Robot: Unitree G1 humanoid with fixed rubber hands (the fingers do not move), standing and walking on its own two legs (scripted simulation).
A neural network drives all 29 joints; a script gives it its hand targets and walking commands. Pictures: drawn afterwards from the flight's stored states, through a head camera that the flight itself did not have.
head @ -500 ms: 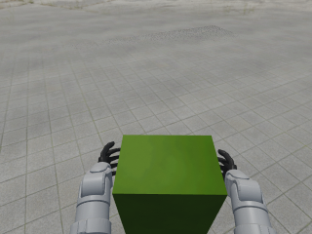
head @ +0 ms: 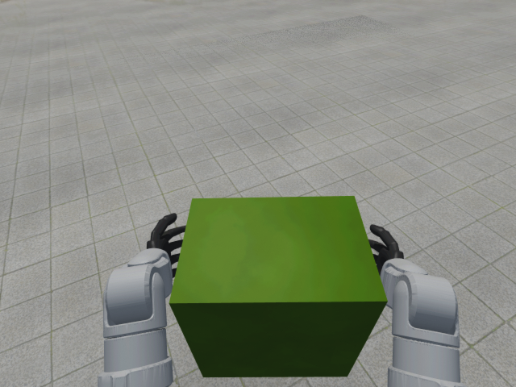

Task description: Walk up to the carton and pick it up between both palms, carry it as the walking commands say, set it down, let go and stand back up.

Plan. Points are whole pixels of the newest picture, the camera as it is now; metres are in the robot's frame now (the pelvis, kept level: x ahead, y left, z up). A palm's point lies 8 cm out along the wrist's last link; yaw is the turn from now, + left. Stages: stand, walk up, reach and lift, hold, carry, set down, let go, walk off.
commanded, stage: carry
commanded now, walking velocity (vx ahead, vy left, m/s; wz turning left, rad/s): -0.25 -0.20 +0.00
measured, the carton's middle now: (273, 292) +0.27 +0.00 +0.03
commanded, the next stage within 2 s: none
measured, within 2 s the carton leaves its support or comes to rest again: neither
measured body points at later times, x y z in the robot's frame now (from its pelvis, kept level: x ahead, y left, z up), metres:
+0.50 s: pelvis -0.14 -0.08 +0.00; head -0.18 -0.06 +0.45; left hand +0.11 +0.11 +0.07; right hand +0.14 -0.23 +0.08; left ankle -0.09 +0.06 -0.71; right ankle -0.10 -0.24 -0.65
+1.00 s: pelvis -0.31 -0.21 +0.01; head -0.33 -0.19 +0.46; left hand -0.07 -0.01 +0.07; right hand -0.03 -0.35 +0.08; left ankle -0.31 -0.09 -0.71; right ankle -0.19 -0.31 -0.65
